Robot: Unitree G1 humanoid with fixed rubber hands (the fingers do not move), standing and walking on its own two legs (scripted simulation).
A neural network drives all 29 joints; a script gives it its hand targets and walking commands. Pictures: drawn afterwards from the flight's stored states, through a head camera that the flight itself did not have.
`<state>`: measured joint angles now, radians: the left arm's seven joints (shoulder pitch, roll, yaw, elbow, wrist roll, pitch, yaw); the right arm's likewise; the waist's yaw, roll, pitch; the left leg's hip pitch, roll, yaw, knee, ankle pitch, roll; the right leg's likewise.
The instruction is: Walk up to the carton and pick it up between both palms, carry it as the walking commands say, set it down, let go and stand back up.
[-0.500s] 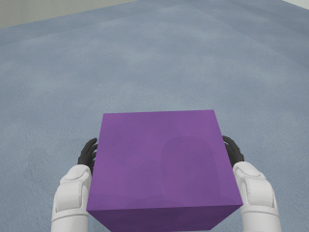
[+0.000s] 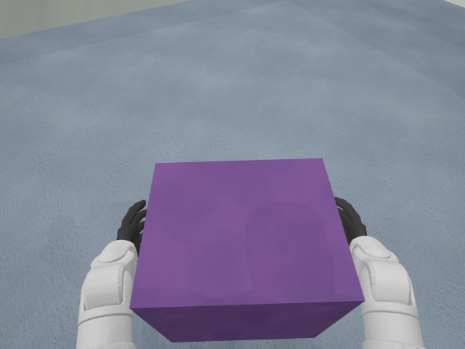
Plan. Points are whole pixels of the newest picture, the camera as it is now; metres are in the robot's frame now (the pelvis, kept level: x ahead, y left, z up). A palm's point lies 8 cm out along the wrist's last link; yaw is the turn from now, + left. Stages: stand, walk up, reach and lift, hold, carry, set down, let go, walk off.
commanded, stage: hold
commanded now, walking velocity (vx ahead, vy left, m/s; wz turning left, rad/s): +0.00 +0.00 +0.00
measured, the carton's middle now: (241, 257) +0.27 +0.00 -0.02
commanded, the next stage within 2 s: carry in 1.28 s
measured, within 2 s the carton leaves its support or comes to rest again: neither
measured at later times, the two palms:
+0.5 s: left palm (131, 245) +0.28 +0.19 +0.03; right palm (356, 247) +0.26 -0.19 +0.03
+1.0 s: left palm (128, 243) +0.28 +0.20 +0.03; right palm (353, 246) +0.27 -0.18 +0.03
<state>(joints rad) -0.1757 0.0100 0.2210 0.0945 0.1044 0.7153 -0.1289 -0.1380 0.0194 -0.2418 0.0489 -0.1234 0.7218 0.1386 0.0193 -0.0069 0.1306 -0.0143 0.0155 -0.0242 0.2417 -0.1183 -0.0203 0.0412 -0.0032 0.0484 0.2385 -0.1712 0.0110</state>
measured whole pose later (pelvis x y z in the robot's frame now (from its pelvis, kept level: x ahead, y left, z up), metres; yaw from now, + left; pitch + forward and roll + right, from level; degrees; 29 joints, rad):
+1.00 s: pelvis -0.01 +0.01 +0.00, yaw +1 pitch -7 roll +0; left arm -0.21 0.02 0.22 0.12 0.12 0.72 -0.14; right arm -0.14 0.01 -0.24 0.08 -0.13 0.70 0.14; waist -0.01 -0.02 0.14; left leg -0.02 0.00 -0.03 0.27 -0.12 -0.01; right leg 0.04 -0.02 0.04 0.25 -0.17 0.02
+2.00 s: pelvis +0.17 +0.05 -0.02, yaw +16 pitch +3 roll +0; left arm -0.14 0.03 0.23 -0.31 -0.05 1.13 -0.01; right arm -0.08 0.08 -0.24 -0.36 0.00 1.10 -0.01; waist 0.04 0.01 0.03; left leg -0.40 -0.02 0.18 0.48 -0.15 0.11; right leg -0.32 -0.06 -0.06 1.01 -0.50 0.04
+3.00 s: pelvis +0.30 +0.04 -0.02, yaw +19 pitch +4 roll +0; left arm -0.09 -0.01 0.19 -0.13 0.04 1.01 -0.04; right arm -0.07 0.03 -0.25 -0.15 -0.01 1.02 0.04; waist -0.02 0.00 -0.14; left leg -0.25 0.02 0.08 0.54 -0.37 0.00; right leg -0.30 -0.02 -0.16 0.56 -0.35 -0.05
